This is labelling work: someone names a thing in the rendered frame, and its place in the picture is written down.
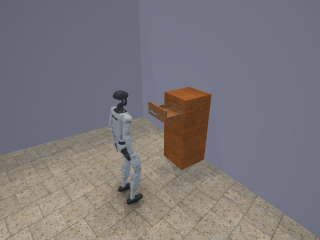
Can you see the left robot upper arm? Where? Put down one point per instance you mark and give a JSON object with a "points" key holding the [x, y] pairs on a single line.
{"points": [[110, 119]]}

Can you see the right robot hand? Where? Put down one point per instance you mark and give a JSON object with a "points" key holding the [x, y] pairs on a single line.
{"points": [[136, 163]]}

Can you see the handle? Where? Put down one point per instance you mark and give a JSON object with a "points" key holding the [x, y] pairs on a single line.
{"points": [[151, 111]]}

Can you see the left robot forearm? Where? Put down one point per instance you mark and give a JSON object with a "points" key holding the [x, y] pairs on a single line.
{"points": [[113, 134]]}

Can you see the cabinet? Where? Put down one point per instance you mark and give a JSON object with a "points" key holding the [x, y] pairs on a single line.
{"points": [[185, 140]]}

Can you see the robot right foot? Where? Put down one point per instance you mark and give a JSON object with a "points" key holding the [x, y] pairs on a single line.
{"points": [[137, 197]]}

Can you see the left robot hand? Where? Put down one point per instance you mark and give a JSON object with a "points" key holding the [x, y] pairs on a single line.
{"points": [[114, 142]]}

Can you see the drawer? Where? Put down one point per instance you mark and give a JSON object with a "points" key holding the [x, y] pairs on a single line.
{"points": [[169, 112]]}

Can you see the right robot forearm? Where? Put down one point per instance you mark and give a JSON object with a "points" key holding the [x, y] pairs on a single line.
{"points": [[130, 150]]}

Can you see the humanoid robot torso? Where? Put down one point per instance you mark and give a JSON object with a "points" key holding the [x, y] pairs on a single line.
{"points": [[118, 130]]}

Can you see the right robot upper arm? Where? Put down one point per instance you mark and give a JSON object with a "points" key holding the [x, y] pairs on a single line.
{"points": [[127, 120]]}

